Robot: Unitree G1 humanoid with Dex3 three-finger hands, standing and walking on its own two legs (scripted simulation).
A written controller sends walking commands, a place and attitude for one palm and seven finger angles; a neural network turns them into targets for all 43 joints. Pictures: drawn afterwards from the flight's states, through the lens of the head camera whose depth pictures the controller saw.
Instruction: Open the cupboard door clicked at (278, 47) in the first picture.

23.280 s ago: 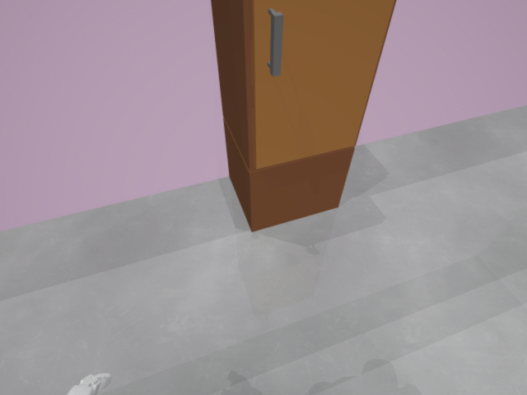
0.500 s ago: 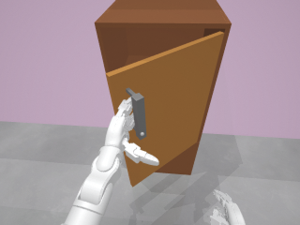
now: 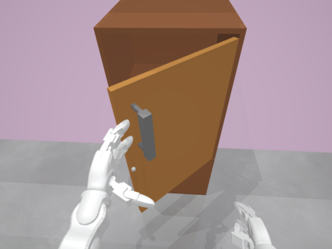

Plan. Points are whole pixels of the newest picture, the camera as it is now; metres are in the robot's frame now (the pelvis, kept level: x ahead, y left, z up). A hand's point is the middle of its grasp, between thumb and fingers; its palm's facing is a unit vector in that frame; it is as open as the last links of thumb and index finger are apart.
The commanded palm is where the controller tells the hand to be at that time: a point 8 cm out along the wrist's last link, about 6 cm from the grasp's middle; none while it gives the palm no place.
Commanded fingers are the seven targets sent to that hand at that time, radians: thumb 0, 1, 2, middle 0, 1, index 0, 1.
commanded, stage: slide the hand sideways off the handle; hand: left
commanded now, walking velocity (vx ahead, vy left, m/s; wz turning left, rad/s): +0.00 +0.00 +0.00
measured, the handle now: (142, 132) +0.35 +0.10 +0.12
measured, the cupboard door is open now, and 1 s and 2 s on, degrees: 43 43 43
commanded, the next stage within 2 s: draw the hand back to the body in 0.40 s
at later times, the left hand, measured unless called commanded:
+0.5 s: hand (109, 186) +0.21 +0.14 +0.12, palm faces +0.04 -1.00 -0.04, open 16.3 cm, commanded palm +0.18 +0.19 +0.12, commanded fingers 0.00 -0.50 0.30 -0.15 -0.30 -0.15 -0.30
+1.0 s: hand (78, 185) +0.20 +0.19 +0.13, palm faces +0.05 -1.00 -0.07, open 16.2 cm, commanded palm +0.16 +0.24 +0.14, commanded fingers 0.00 -0.29 0.39 -0.16 -0.30 -0.16 -0.30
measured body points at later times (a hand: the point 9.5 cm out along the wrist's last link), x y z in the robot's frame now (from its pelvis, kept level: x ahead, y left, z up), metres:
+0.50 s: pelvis +0.01 -0.01 +0.00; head -0.01 -0.03 +0.44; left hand +0.20 +0.19 +0.12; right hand +0.21 -0.21 -0.07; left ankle -0.01 +0.13 -0.74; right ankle +0.01 -0.10 -0.74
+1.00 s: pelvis +0.00 +0.01 +0.00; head -0.02 -0.01 +0.45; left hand +0.19 +0.24 +0.14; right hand +0.21 -0.19 -0.06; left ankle -0.01 +0.13 -0.74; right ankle +0.01 -0.10 -0.74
